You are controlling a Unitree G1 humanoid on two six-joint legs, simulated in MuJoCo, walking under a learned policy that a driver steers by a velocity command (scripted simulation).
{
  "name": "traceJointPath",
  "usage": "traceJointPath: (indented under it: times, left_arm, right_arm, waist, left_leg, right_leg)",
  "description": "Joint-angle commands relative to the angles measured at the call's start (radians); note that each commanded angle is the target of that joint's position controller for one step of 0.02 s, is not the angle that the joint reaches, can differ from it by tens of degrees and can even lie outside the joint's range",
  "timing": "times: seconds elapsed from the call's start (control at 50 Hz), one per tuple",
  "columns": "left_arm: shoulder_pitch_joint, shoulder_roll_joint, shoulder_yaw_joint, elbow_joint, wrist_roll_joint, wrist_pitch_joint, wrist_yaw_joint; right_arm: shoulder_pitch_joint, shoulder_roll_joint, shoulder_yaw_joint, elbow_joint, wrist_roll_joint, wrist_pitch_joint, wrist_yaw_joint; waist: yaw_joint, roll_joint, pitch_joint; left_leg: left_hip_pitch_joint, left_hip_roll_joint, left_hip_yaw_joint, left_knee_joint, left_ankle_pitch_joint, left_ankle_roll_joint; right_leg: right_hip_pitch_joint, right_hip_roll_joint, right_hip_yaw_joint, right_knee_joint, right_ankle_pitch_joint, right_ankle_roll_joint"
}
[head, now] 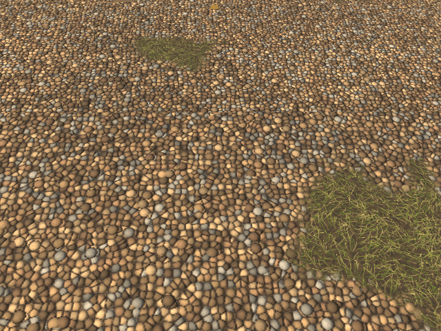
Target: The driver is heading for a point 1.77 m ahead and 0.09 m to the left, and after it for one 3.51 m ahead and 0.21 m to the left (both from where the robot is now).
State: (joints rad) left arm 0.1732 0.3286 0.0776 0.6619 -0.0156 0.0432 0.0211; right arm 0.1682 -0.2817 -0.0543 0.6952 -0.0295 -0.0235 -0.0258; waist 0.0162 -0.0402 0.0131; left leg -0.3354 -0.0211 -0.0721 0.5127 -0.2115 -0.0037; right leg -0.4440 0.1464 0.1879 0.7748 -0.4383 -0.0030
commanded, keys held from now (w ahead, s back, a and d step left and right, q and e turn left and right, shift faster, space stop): e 0.08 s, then no key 0.28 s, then q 0.64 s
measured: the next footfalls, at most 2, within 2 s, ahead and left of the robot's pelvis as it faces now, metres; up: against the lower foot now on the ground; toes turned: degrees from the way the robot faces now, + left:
right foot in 0.32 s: +0.02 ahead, -0.14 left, +0.00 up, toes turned -7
left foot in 0.80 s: +0.05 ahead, +0.11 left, +0.00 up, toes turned +6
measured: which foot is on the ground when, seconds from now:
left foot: down 0.00-0.56, up 0.58-0.78, down 0.80-1.00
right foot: up 0.00-0.30, down 0.32-0.80, up 0.82-1.00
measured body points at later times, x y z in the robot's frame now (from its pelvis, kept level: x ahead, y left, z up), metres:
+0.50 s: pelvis +0.00 -0.03 +0.00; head +0.01 -0.05 +0.45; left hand +0.21 +0.18 -0.09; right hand +0.07 -0.32 -0.12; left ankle +0.03 +0.11 -0.74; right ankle -0.02 -0.13 -0.73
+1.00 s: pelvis +0.00 +0.03 +0.01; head +0.04 +0.08 +0.45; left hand +0.12 +0.34 -0.11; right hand +0.17 -0.23 -0.07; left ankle +0.01 +0.10 -0.73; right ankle -0.01 -0.14 -0.64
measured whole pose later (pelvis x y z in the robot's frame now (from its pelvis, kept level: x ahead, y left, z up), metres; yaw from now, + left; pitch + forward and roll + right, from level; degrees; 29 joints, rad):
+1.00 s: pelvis +0.00 +0.03 +0.01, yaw +9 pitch +2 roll -3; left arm 0.09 0.33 0.09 0.74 0.00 0.04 0.05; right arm 0.21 -0.29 -0.05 0.67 0.01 0.00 -0.01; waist -0.02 -0.03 0.07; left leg -0.28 -0.04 -0.04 0.47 -0.21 0.08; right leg -0.51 0.00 0.05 1.14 -0.41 0.06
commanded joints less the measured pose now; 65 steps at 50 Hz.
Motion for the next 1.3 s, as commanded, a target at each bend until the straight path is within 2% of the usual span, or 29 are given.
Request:
traceJointPath:
  times: [0.02, 0.06, 0.14, 0.24, 0.3, 0.32, 0.34, 0.36, 0.38, 0.4, 0.46, 0.5, 0.52, 0.56, 0.6, 0.64, 0.7, 0.78, 0.8, 0.82, 0.84, 0.86, 0.88, 0.9, 0.92, 1.02, 1.14, 1.2, 1.3]
  left_arm:
    - [0.076, 0.162, 0.056, -0.039, -0.002, -0.006, 0.002]
    - [0.08, 0.117, 0.047, -0.033, -0.004, 0.017, 0.006]
    - [-0.01, 0.052, 0.022, -0.082, -0.007, 0.014, 0.001]
    - [-0.016, 0.046, 0.009, -0.087, 0.004, 0.01, -0.013]
    - [0.052, 0.036, 0.009, -0.051, 0.008, 0.008, -0.023]
    - [0.055, 0.059, 0.012, -0.052, 0.013, 0.007, -0.021]
    - [0.075, 0.123, 0.02, -0.062, 0.021, 0.008, -0.01]
    - [0.007, 0.137, 0.014, -0.066, 0.038, 0.006, -0.011]
    - [-0.018, 0.053, -0.005, -0.072, 0.052, -0.01, -0.016]
    - [-0.043, 0.015, -0.02, -0.053, 0.06, -0.025, -0.018]
    - [-0.067, 0.043, -0.013, -0.027, 0.041, -0.046, -0.013]
    - [-0.031, 0.074, 0.0, -0.013, 0.037, -0.039, -0.003]
    - [-0.009, 0.082, 0.005, -0.016, 0.035, -0.031, 0.003]
    - [0.002, 0.111, 0.02, -0.008, 0.029, -0.02, 0.015]
    - [-0.016, 0.103, 0.024, -0.017, 0.029, -0.016, 0.024]
    - [-0.031, 0.095, 0.024, -0.019, 0.03, -0.025, 0.023]
    - [-0.106, 0.107, 0.034, -0.019, 0.016, -0.032, 0.015]
    - [-0.116, 0.112, 0.038, 0.005, -0.011, -0.013, 0.016]
    - [-0.052, 0.084, 0.033, 0.032, -0.012, -0.014, 0.013]
    - [-0.029, 0.028, 0.015, 0.007, 0.037, -0.017, 0.009]
    - [-0.136, 0.032, 0.011, -0.037, 0.039, -0.022, 0.016]
    - [-0.151, 0.073, 0.022, -0.031, 0.019, -0.021, 0.02]
    - [-0.141, 0.082, 0.027, -0.021, 0.009, -0.02, 0.024]
    - [-0.123, 0.088, 0.033, 0.003, 0.015, -0.02, 0.031]
    - [-0.113, 0.098, 0.038, 0.01, 0.019, -0.018, 0.036]
    - [-0.077, 0.07, 0.035, 0.033, 0.008, -0.022, 0.029]
    - [-0.084, 0.065, 0.031, 0.046, 0.009, -0.027, 0.028]
    - [-0.092, 0.067, 0.024, 0.045, 0.007, -0.046, 0.016]
    - [-0.1, 0.069, 0.009, 0.052, -0.009, -0.093, -0.014]
  right_arm:
    - [-0.031, -0.134, -0.04, -0.084, 0.0, -0.006, -0.009]
    - [-0.054, -0.116, -0.032, -0.087, 0.019, 0.001, -0.014]
    - [0.001, -0.136, -0.04, -0.063, 0.011, 0.021, -0.019]
    - [-0.01, -0.176, -0.051, -0.045, 0.031, 0.028, -0.001]
    - [-0.022, -0.165, -0.042, -0.023, 0.056, 0.029, 0.004]
    - [0.031, -0.139, -0.033, 0.003, 0.056, 0.022, 0.006]
    - [0.057, -0.081, -0.012, -0.002, 0.016, 0.012, 0.014]
    - [0.049, -0.039, 0.003, -0.024, -0.001, 0.004, 0.016]
    - [-0.01, -0.088, -0.005, -0.017, 0.004, 0.007, 0.01]
    - [-0.012, -0.093, -0.008, -0.007, 0.018, 0.01, 0.012]
    - [0.004, -0.104, -0.008, 0.024, 0.015, 0.024, 0.007]
    - [0.0, -0.143, -0.014, 0.011, 0.026, 0.027, 0.01]
    - [-0.004, -0.173, -0.024, 0.018, 0.037, 0.027, 0.01]
    - [0.005, -0.139, -0.024, 0.016, 0.042, 0.031, 0.01]
    - [0.012, -0.117, -0.027, 0.011, 0.039, 0.04, 0.013]
    - [0.011, -0.109, -0.034, -0.003, 0.046, 0.053, 0.019]
    - [0.032, -0.098, -0.032, -0.005, 0.046, 0.067, 0.025]
    - [0.103, -0.11, -0.042, -0.004, 0.051, 0.064, 0.049]
    - [0.122, -0.145, -0.056, -0.004, 0.042, 0.06, 0.042]
    - [0.138, -0.295, -0.092, -0.032, 0.038, 0.053, 0.022]
    - [0.149, -0.301, -0.08, -0.061, 0.001, 0.032, 0.034]
    - [0.136, -0.267, -0.07, -0.068, -0.006, 0.009, 0.045]
    - [0.095, -0.243, -0.065, -0.068, 0.008, -0.004, 0.042]
    - [0.054, -0.221, -0.06, -0.07, 0.029, -0.002, 0.034]
    - [0.026, -0.201, -0.052, -0.075, 0.044, 0.002, 0.024]
    - [0.039, -0.181, -0.043, -0.1, 0.038, 0.014, 0.003]
    - [0.018, -0.16, -0.031, -0.098, 0.021, 0.025, -0.003]
    - [0.035, -0.165, -0.029, -0.076, 0.022, 0.025, 0.001]
    - [0.064, -0.189, -0.031, -0.034, 0.024, 0.006, 0.009]
  waist:
    - [0.015, 0.161, -0.092]
    - [0.008, 0.163, -0.065]
    - [-0.043, 0.216, -0.075]
    - [-0.053, 0.249, -0.108]
    - [-0.007, 0.225, -0.089]
    - [-0.011, 0.184, -0.093]
    - [-0.038, -0.006, -0.149]
    - [-0.068, -0.199, -0.122]
    - [-0.015, -0.138, -0.109]
    - [-0.033, -0.127, -0.089]
    - [-0.043, -0.129, -0.047]
    - [-0.025, -0.096, -0.029]
    - [0.001, -0.044, -0.003]
    - [-0.005, -0.057, 0.013]
    - [0.001, -0.106, 0.004]
    - [0.002, -0.079, 0.002]
    - [-0.022, -0.053, -0.021]
    - [-0.059, -0.071, -0.079]
    - [-0.055, 0.017, -0.08]
    - [-0.024, 0.336, -0.082]
    - [-0.076, 0.335, -0.135]
    - [-0.085, 0.194, -0.137]
    - [-0.057, 0.145, -0.1]
    - [-0.039, 0.096, -0.082]
    - [-0.025, 0.113, -0.075]
    - [-0.022, 0.133, -0.103]
    - [-0.04, 0.172, -0.06]
    - [-0.066, 0.2, -0.035]
    - [-0.099, 0.171, 0.01]
  left_leg:
    - [0.199, 0.34, -0.273, -0.155, 0.413, 0.215]
    - [0.194, 0.282, -0.163, -0.148, 0.412, 0.186]
    - [0.251, 0.26, -0.088, -0.156, 0.435, 0.216]
    - [0.225, 0.29, -0.074, -0.134, 0.454, 0.233]
    - [0.168, 0.262, -0.053, -0.077, 0.376, 0.185]
    - [0.1, 0.235, -0.032, -0.052, 0.278, 0.121]
    - [-0.012, 0.155, 0.05, 0.097, 0.037, 0.027]
    - [-0.08, 0.08, 0.097, 0.103, -0.26, -0.038]
    - [-0.032, 0.102, 0.052, 0.153, -0.298, -0.063]
    - [-0.01, 0.105, 0.044, 0.129, -0.24, -0.061]
    - [0.067, 0.097, 0.047, -0.003, 0.014, -0.064]
    - [0.054, 0.093, 0.047, 0.001, 0.122, -0.047]
    - [0.011, 0.077, 0.048, 0.039, 0.111, -0.025]
    - [-0.049, 0.06, 0.067, 0.103, 0.033, -0.018]
    - [-0.104, 0.06, 0.077, 0.271, -0.215, -0.024]
    - [-0.189, 0.098, 0.044, 0.463, -0.382, -0.032]
    - [-0.126, 0.112, 0.069, 0.386, -0.296, -0.042]
    - [0.074, 0.036, 0.164, 0.066, -0.033, -0.001]
    - [0.164, 0.028, 0.105, -0.058, 0.125, 0.035]
    - [0.324, 0.281, -0.279, -0.127, 0.557, 0.147]
    - [0.297, 0.427, -0.512, -0.166, 0.647, 0.353]
    - [0.301, 0.4, -0.454, -0.177, 0.562, 0.365]
    - [0.285, 0.345, -0.37, -0.165, 0.474, 0.311]
    - [0.283, 0.297, -0.317, -0.159, 0.395, 0.256]
    - [0.267, 0.268, -0.285, -0.162, 0.383, 0.228]
    - [0.297, 0.22, -0.253, -0.185, 0.372, 0.219]
    - [0.235, 0.198, -0.261, -0.213, 0.187, 0.216]
    - [0.199, 0.19, -0.315, -0.286, -0.196, 0.233]
    - [0.247, 0.247, -0.349, -0.328, -0.311, 0.243]
  right_leg:
    - [-0.164, -0.076, -0.045, 0.379, -0.097, 0.061]
    - [-0.187, -0.091, -0.07, 0.454, -0.018, 0.094]
    - [-0.152, -0.114, -0.131, 0.274, 0.015, 0.116]
    - [0.06, -0.132, -0.191, -0.024, 0.017, 0.084]
    - [0.234, -0.111, -0.229, -0.368, 0.254, 0.024]
    - [0.342, -0.139, -0.178, -0.446, 0.365, -0.007]
    - [0.484, -0.315, 0.031, -0.438, 0.606, -0.057]
    - [0.383, -0.453, 0.139, -0.414, 0.674, -0.194]
    - [0.315, -0.432, 0.119, -0.443, 0.536, -0.234]
    - [0.297, -0.386, 0.066, -0.446, 0.458, -0.2]
    - [0.267, -0.31, -0.035, -0.421, 0.406, -0.113]
    - [0.276, -0.292, -0.051, -0.409, 0.299, -0.095]
    - [0.271, -0.288, -0.061, -0.423, 0.268, -0.095]
    - [0.286, -0.345, -0.038, -0.428, 0.291, -0.132]
    - [0.286, -0.44, 0.016, -0.438, 0.406, -0.205]
    - [0.305, -0.52, 0.039, -0.445, 0.567, -0.268]
    - [0.302, -0.479, -0.073, -0.413, 0.656, -0.232]
    - [0.291, -0.424, -0.197, -0.264, 0.6, -0.14]
    - [0.229, -0.368, -0.263, -0.133, 0.438, -0.071]
    - [-0.041, -0.237, -0.353, 0.182, -0.008, 0.045]
    - [-0.171, -0.115, -0.188, 0.388, -0.29, 0.07]
    - [-0.198, -0.141, -0.117, 0.478, -0.257, 0.059]
    - [-0.214, -0.162, -0.105, 0.476, -0.165, 0.046]
    - [-0.223, -0.181, -0.099, 0.438, -0.081, 0.046]
    - [-0.202, -0.189, -0.093, 0.403, -0.02, 0.052]
    - [-0.161, -0.155, -0.093, 0.333, 0.103, 0.089]
    - [-0.089, -0.184, -0.098, 0.146, 0.13, 0.114]
    - [-0.055, -0.188, -0.127, 0.027, 0.134, 0.102]
    - [-0.059, -0.202, -0.16, -0.093, 0.099, 0.044]
Velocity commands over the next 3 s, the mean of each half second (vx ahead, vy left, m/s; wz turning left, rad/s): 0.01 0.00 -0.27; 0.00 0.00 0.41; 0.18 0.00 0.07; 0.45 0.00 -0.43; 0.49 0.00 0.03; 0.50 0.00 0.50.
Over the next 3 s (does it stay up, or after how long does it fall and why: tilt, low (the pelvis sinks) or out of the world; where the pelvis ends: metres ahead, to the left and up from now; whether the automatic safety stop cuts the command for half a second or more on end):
stays up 0.86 -0.01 -0.01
